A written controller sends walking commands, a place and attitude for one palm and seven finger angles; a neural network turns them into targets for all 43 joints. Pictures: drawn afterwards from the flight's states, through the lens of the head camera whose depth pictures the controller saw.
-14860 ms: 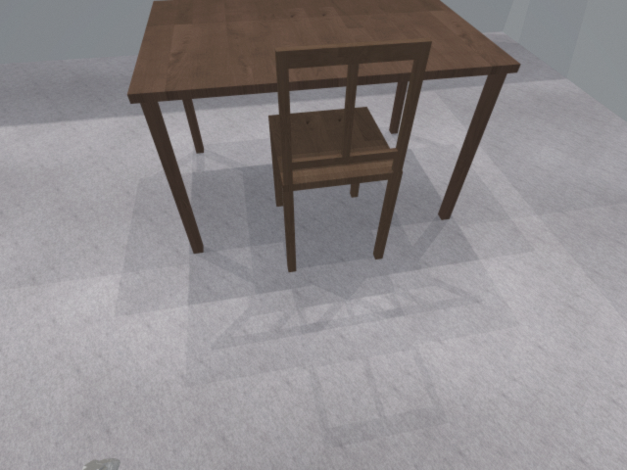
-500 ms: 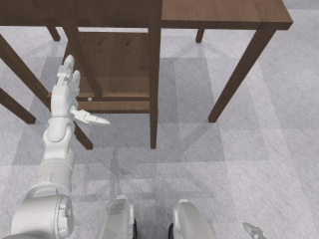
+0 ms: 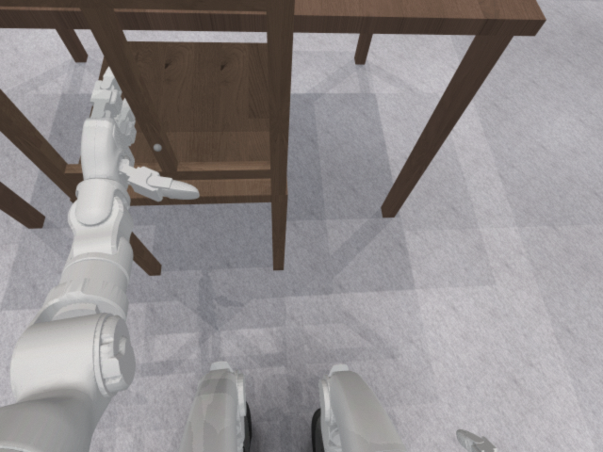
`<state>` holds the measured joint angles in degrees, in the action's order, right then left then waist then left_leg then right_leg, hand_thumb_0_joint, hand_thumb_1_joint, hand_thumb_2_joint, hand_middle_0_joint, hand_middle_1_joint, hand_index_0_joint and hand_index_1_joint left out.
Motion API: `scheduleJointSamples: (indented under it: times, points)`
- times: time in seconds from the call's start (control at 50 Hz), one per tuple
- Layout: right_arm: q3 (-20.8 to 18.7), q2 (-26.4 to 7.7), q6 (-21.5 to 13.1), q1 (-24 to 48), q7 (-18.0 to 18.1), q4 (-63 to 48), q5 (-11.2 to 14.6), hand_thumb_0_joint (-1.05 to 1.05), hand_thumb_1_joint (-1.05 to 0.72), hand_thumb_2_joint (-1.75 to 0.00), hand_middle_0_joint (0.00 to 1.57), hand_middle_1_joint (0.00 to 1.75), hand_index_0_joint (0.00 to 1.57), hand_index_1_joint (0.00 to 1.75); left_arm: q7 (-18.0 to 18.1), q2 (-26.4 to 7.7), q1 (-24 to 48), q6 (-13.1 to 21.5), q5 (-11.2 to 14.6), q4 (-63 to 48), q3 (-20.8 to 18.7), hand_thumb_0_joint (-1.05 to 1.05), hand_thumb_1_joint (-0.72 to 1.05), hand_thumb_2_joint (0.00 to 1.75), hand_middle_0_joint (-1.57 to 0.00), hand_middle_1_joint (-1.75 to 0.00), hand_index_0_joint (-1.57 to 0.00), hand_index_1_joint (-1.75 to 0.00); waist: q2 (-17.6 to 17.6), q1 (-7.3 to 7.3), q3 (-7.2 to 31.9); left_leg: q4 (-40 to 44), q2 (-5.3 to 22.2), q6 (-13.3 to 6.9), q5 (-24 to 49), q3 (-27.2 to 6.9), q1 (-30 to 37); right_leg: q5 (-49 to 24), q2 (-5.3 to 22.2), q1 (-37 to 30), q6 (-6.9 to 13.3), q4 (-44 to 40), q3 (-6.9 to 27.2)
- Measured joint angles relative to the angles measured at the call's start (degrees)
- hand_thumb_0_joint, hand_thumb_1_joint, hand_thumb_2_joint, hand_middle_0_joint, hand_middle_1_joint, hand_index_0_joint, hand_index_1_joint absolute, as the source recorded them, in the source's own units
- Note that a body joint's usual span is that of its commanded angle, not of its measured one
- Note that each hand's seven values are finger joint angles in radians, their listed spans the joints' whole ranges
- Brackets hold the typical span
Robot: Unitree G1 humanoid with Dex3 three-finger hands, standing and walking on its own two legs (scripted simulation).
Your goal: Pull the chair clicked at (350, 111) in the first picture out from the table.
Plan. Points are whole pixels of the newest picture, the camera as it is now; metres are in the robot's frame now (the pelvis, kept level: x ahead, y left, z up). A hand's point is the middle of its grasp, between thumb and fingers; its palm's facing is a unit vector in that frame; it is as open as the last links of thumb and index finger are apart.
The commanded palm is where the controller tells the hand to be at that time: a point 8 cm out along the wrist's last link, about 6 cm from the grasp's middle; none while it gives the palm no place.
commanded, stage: push the fingers through the gap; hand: left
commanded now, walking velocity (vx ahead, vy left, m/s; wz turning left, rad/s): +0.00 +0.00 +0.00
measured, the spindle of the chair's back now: (142, 105) +0.56 +0.19 +0.05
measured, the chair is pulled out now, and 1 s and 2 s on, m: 0.00 0.00 0.02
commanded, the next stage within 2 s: hook a spindle and tug to test in 0.54 s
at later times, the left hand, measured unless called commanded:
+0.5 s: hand (151, 137) +0.52 +0.17 +0.04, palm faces +0.04 -1.00 -0.03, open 16.9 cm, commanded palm +0.49 +0.21 +0.04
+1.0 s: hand (160, 136) +0.52 +0.16 +0.05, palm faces +0.05 -1.00 -0.03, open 15.4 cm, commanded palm +0.49 +0.20 +0.04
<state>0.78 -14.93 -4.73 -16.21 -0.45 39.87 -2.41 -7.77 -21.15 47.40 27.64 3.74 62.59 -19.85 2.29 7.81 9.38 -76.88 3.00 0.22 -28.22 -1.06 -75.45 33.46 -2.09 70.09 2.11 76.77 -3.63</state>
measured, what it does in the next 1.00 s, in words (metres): stands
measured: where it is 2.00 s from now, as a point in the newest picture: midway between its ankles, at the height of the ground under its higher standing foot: outside the picture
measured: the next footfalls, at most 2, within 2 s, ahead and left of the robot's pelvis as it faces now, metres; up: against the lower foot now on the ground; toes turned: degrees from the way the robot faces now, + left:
none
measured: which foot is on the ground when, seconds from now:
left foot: down 0.00-1.00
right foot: down 0.00-1.00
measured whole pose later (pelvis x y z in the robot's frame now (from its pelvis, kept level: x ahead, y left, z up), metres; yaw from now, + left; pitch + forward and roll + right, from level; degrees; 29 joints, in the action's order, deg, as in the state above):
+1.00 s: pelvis +0.00 +0.01 +0.00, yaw -1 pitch +28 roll -3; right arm 1.2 -14.4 -1.5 -16.8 -1.5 39.3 -3.0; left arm -5.8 -22.1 49.7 27.3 2.1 64.1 -20.9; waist 2.5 9.3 9.4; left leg -77.0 3.2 -0.1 -28.6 -1.3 -76.1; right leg 33.3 -2.5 70.4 1.7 75.9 -3.6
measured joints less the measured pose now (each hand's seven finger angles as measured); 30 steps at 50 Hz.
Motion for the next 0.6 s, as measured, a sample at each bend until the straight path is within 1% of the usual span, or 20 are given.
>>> scheduleJointSamples:
  times: [0.12, 0.22, 0.42, 0.6]
  points:
    - [0.3, -0.1, 0.7, -0.6, -0.3, 0.0, -0.3, 0.01, -0.9, -0.9, 0.2, 0.3, 0.2, 0.3, 0.1, -2.1, 2.9, -0.6, -1.0, 2.1, -2.0, -0.01, -0.5, 0.3, -0.06, -0.08, -0.06, -0.08, 0.2, 1.11, 0.0, -0.9, 0.3, -0.1, -0.2, -0.1, -1.5, -0.1, -0.3, 1.4, -0.1, 0.5, 0.0]
    - [0.4, -0.1, 1.3, -1.5, -0.5, 0.1, -0.3, 0.01, -0.9, -0.9, 0.2, 0.3, 0.2, 0.3, -0.1, -3.6, 4.2, -1.3, -1.3, 2.9, -2.4, -0.01, -0.5, 0.3, -0.06, -0.08, -0.06, -0.08, 0.3, 1.65, -0.2, -1.2, 0.5, -0.2, -0.4, -0.2, -2.2, -0.1, -0.5, 2.0, -0.2, 0.6, -0.1]
    - [0.4, 0.2, 2.3, -2.4, -0.8, 0.3, -0.2, 0.01, -0.9, -0.9, 0.2, 0.3, 0.2, 0.3, -0.2, -3.0, 2.3, -1.6, -0.9, 1.3, -2.7, -0.01, -0.5, 0.3, -0.06, -0.08, -0.06, -0.08, 0.1, 1.56, -0.3, -0.4, 0.6, -0.5, -0.5, 0.0, -1.3, -0.4, -0.7, 1.1, -0.5, -0.7, 0.2]
    - [0.4, 0.5, 2.4, -1.5, -0.9, 0.2, -0.3, 0.01, -0.9, -0.9, 0.2, 0.3, 0.2, 0.3, 0.3, -2.1, 1.7, -0.7, -1.0, 0.9, -1.6, -0.01, -0.5, 0.3, -0.06, -0.08, -0.06, -0.08, 0.0, 1.27, 0.0, 0.2, 0.4, -0.6, -0.5, -0.1, -0.4, -0.4, -0.5, -0.1, -0.7, -1.6, 0.1]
